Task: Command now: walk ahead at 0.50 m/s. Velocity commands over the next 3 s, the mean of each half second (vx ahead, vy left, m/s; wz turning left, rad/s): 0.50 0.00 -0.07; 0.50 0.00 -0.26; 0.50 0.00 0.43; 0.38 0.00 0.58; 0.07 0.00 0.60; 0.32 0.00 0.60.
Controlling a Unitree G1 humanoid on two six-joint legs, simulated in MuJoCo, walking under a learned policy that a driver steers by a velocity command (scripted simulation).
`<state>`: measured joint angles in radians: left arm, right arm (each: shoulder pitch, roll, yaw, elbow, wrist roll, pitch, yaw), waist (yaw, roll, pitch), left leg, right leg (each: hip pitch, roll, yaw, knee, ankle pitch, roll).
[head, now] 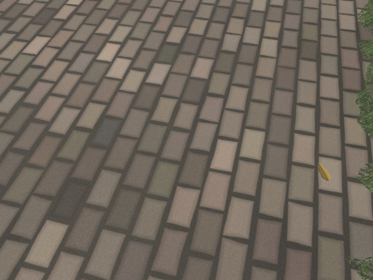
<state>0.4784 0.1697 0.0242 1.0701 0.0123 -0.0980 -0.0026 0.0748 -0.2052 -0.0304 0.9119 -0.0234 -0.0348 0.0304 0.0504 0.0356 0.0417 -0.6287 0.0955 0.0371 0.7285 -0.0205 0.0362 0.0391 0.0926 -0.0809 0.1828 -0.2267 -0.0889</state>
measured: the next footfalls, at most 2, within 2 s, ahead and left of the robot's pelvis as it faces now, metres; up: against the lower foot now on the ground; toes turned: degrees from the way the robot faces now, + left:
left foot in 0.16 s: +0.26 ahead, +0.11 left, +0.00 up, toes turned +4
right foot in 0.72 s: +0.53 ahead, -0.07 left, +0.00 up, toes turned -15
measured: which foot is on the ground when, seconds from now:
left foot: up 0.00-0.14, down 0.16-0.74, up 0.76-1.00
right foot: down 0.00-0.18, up 0.20-0.70, down 0.72-1.00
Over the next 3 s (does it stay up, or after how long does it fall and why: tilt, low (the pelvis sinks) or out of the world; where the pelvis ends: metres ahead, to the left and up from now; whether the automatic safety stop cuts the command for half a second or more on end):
stays up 1.14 0.06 0.00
